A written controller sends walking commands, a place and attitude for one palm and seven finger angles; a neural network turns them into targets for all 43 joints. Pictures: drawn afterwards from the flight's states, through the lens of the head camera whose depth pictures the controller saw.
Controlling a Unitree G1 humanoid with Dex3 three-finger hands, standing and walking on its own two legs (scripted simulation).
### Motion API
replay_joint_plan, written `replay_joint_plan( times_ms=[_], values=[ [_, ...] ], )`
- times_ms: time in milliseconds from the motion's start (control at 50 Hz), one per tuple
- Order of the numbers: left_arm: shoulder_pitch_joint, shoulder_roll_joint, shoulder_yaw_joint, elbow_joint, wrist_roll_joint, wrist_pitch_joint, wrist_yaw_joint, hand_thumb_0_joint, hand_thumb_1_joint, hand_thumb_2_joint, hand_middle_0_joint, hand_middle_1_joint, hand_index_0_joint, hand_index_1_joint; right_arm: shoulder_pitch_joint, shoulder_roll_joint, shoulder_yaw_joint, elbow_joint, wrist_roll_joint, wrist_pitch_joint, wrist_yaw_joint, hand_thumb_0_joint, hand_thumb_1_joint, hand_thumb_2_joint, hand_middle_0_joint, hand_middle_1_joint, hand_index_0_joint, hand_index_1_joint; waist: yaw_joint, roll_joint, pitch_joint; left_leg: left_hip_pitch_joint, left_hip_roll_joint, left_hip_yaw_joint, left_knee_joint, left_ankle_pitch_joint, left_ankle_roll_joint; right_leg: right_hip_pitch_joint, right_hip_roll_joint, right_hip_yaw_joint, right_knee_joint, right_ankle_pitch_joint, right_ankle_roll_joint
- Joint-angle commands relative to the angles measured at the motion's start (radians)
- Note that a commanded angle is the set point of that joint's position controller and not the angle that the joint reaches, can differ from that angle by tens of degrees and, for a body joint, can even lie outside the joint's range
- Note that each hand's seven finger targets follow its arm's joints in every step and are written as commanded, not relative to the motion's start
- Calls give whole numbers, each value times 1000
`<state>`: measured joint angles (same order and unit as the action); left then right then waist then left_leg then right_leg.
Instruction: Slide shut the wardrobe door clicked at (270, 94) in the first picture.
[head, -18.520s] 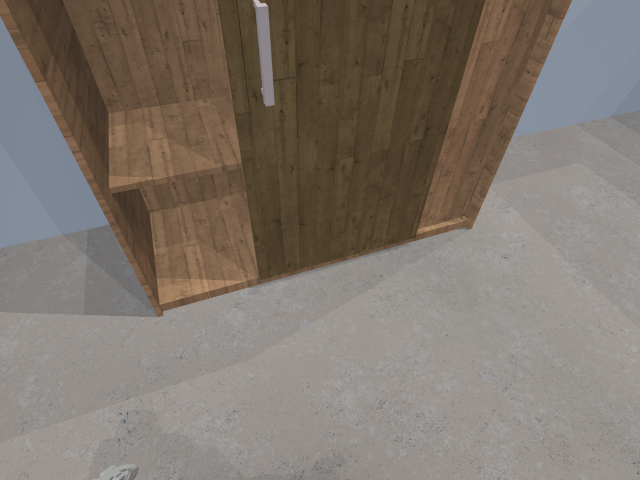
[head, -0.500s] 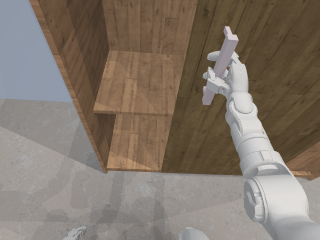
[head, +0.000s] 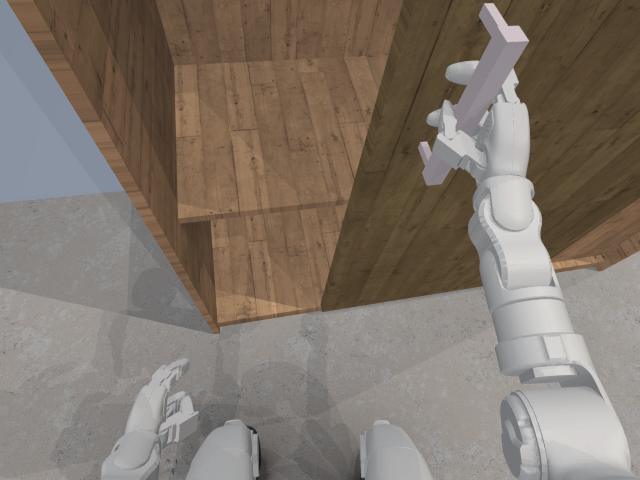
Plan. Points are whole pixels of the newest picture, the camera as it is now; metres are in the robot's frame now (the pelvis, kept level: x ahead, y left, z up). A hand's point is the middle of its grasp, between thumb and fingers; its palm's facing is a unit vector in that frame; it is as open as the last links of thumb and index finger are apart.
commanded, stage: step sideways, sliding the door along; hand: right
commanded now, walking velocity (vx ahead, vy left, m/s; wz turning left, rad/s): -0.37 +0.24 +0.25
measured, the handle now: (457, 108) +0.50 -0.15 +0.14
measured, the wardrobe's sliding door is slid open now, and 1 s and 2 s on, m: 0.31 0.00 0.00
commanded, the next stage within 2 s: stop walking and hold the door there in 1.54 s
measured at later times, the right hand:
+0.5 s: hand (305, 147) +0.42 +0.03 +0.14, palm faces +0.06 +1.00 -0.05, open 5.9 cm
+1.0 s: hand (141, 162) +0.39 +0.18 +0.14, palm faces +0.10 +0.99 -0.04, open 5.9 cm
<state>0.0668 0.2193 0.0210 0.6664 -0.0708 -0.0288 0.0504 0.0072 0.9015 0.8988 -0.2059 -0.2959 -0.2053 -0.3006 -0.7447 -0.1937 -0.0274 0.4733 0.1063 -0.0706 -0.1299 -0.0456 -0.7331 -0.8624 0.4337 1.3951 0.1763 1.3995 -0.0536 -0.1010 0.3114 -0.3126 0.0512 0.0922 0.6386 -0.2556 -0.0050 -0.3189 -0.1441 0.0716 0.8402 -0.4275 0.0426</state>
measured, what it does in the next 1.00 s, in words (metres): steps to the left: right foot, then right foot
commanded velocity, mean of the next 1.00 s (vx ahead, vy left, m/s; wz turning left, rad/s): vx -0.33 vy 0.24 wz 0.27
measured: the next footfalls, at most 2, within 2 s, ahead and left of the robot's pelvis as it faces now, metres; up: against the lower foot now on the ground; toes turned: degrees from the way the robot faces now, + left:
right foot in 0.04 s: +0.04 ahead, -0.18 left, +0.00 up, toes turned -5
right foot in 0.48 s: +0.06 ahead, -0.04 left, +0.00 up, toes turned -12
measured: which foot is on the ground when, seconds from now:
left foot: down 0.00-0.48, up 0.50-0.72, down 0.74-0.96, up 0.98-1.00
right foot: up 0.00-0.02, down 0.04-0.30, up 0.32-0.46, down 0.48-0.76, up 0.78-0.92, down 0.94-1.00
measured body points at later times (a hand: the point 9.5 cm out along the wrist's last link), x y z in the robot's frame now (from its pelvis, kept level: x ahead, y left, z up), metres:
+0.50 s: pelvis +0.03 +0.12 +0.02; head +0.16 +0.14 +0.44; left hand +0.25 +0.33 -0.11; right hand +0.41 -0.02 +0.15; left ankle +0.06 +0.20 -0.70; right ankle +0.03 -0.03 -0.72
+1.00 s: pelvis -0.01 +0.29 +0.01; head +0.12 +0.30 +0.43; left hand +0.20 +0.51 -0.11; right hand +0.38 +0.13 +0.15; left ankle +0.04 +0.38 -0.69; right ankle +0.01 +0.11 -0.72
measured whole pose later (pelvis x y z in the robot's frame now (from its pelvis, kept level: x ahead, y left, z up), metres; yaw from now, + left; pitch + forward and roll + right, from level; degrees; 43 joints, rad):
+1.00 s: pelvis -0.01 +0.29 +0.01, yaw +3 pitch -2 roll -2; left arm 0.01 0.22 0.07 0.60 -0.04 -0.08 0.00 0.01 0.90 0.90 -0.20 -0.30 -0.20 -0.30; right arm -0.44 -0.12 0.01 0.04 0.06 -0.17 -0.20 0.00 -0.75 -0.83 0.45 1.40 0.27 1.39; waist -0.07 -0.02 0.36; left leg -0.44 -0.01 0.02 0.85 -0.34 0.01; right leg -0.20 -0.13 -0.14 0.51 -0.21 0.06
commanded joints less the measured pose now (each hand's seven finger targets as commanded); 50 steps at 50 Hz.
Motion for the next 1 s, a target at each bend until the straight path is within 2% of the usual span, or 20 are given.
replay_joint_plan(
  times_ms=[0,40,80,220,280,300,360,420,460,480,520,700,740,780,800,840,880,940,960,980],
  values=[
    [-11,76,32,-130,14,-64,22,0,900,900,-200,-300,-200,-300,-494,140,270,-494,-42,-149,74,0,-900,-900,450,1400,450,1400,115,155,-657,235,96,-83,87,753,39,297,-57,-67,-395,584,-63],
    [3,101,57,-173,23,-59,-21,0,900,900,-200,-300,-200,-300,-472,189,296,-539,-31,-164,93,0,-900,-900,450,1400,450,1400,95,-89,-710,-153,-12,-106,310,-178,1,645,-333,174,-313,1303,-228],
    [-4,103,59,-183,27,-59,-50,0,900,900,-200,-300,-200,-300,-456,209,296,-510,-53,-164,98,0,-900,-900,450,1400,450,1400,94,-139,-650,-230,3,-168,396,-270,17,622,-339,85,-291,1187,-237],
    [-34,83,51,-228,4,-68,-63,0,900,900,-200,-300,-200,-300,-337,129,260,-626,-85,-190,89,0,-900,-900,450,1400,450,1400,78,-67,-619,192,-41,-49,-198,256,13,439,-162,-154,-65,908,-72],
    [-46,56,69,-230,8,-75,-31,0,900,900,-200,-300,-200,-300,-174,13,177,-607,-91,-187,76,0,-900,-900,450,1400,450,1400,56,516,-661,491,201,-383,-120,1336,105,-15,93,-140,256,-185,-20],
    [-36,46,57,-219,17,-83,-32,0,900,900,-200,-300,-200,-300,-169,51,214,-637,-81,-191,80,0,-900,-900,450,1400,450,1400,53,522,-638,474,215,-354,-101,1316,80,-46,68,-65,254,-220,-17],
    [-112,15,7,-188,25,-120,-26,0,900,900,-200,-300,-200,-300,-216,123,288,-840,-65,-235,52,0,-900,-900,450,1400,450,1400,69,195,-617,561,189,-313,-41,1312,142,-59,48,-113,-214,-100,-25],
    [-90,46,39,-214,22,-73,-28,0,900,900,-200,-300,-200,-300,-142,147,326,-829,-53,-247,41,0,-900,-900,450,1400,450,1400,81,259,-705,382,125,-215,37,1016,70,342,-45,-160,-457,515,-28],
    [-78,115,76,-231,19,-68,-50,0,900,900,-200,-300,-200,-300,-139,191,370,-817,-50,-241,69,0,-900,-900,450,1400,450,1400,69,4,-717,-79,17,-157,268,29,2,703,-367,60,-384,1310,-195],
    [-61,113,71,-224,29,-69,-72,0,900,900,-200,-300,-200,-300,-152,242,375,-775,-82,-239,74,0,-900,-900,450,1400,450,1400,65,14,-703,-173,-22,-194,406,-264,1,729,-420,22,-351,1407,-260],
    [-72,97,55,-225,46,-74,-75,0,900,900,-200,-300,-200,-300,-287,263,389,-858,-108,-217,66,0,-900,-900,450,1400,450,1400,96,-104,-590,-252,10,-217,495,-281,4,627,-409,-85,-366,1276,-246],
    [-83,70,52,-212,22,-90,-53,0,900,900,-200,-300,-200,-300,-206,177,348,-796,-137,-227,60,0,-900,-900,450,1400,450,1400,102,-74,-600,102,-19,-9,-39,116,-3,438,-227,-259,-141,872,-108],
    [-61,37,52,-199,4,-93,-52,0,900,900,-200,-300,-200,-300,-230,108,306,-816,-149,-260,60,0,-900,-900,450,1400,450,1400,105,131,-638,241,25,-35,-230,671,-4,375,-105,-270,34,560,-134],
    [-68,42,68,-194,28,-93,-26,0,900,900,-200,-300,-200,-300,-111,34,230,-758,-128,-250,41,0,-900,-900,450,1400,450,1400,83,511,-687,382,205,-360,-122,1334,122,60,73,-207,160,-133,0],
    [-89,26,59,-199,37,-98,-25,0,900,900,-200,-300,-200,-300,-92,50,249,-786,-120,-250,40,0,-900,-900,450,1400,450,1400,54,582,-727,393,247,-395,-100,1384,125,28,60,-124,202,-259,-19],
    [-113,-4,16,-194,30,-126,-25,0,900,900,-200,-300,-200,-300,-110,173,346,-912,-91,-264,40,0,-900,-900,450,1400,450,1400,91,363,-653,440,236,-343,-60,1274,153,-16,40,-84,-60,-191,-39],
    [-134,22,22,-164,36,-106,-22,0,900,900,-200,-300,-200,-300,-110,181,363,-911,-77,-279,25,0,-900,-900,450,1400,450,1400,112,202,-659,377,148,-209,62,1041,96,196,-28,-157,-490,277,-29],
    [-104,106,79,-213,33,-93,-59,0,900,900,-200,-300,-200,-300,-118,225,385,-879,-72,-280,63,0,-900,-900,450,1400,450,1400,77,19,-695,-129,-5,-160,376,-234,9,643,-427,67,-384,1321,-246],
    [-79,136,81,-232,15,-72,-75,0,900,900,-200,-300,-200,-300,-126,222,362,-778,-84,-238,67,0,-900,-900,450,1400,450,1400,78,56,-662,-236,-23,-194,524,-303,6,665,-459,24,-362,1280,-278],
    [-94,90,59,-239,35,-78,-75,0,900,900,-200,-300,-200,-300,-197,248,357,-851,-93,-228,67,0,-900,-900,450,1400,450,1400,94,-89,-622,-214,18,-226,544,-298,-1,530,-448,-7,-366,1156,-283]
  ],
)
